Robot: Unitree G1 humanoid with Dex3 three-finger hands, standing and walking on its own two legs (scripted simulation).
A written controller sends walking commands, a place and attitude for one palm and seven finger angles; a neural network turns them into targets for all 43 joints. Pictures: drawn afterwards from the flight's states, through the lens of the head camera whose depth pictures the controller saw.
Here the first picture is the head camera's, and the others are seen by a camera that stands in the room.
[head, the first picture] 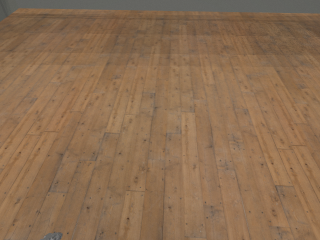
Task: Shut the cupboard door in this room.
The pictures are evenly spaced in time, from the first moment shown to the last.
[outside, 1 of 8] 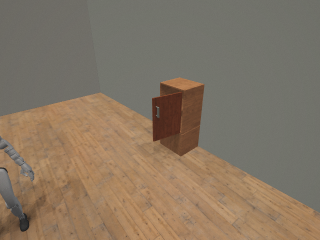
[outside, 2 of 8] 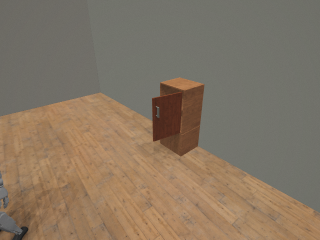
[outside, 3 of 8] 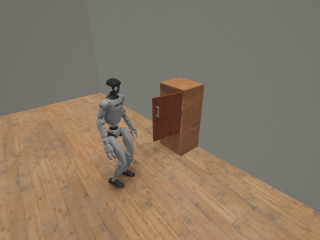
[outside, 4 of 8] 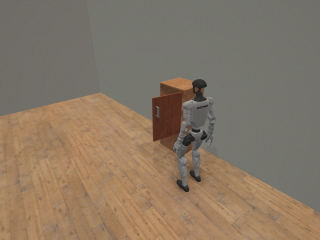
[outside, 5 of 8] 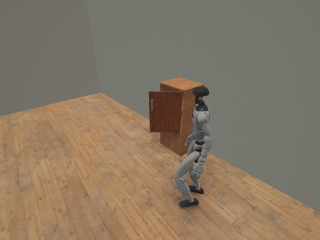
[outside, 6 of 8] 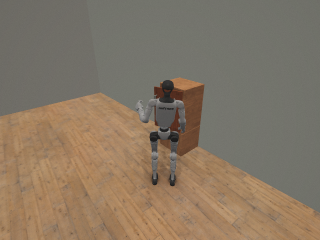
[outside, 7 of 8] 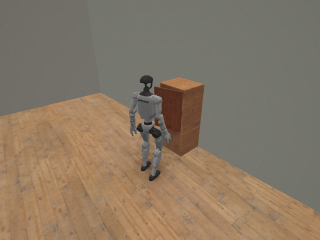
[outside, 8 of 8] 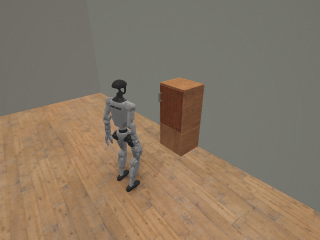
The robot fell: no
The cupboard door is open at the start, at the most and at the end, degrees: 79 79 0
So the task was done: yes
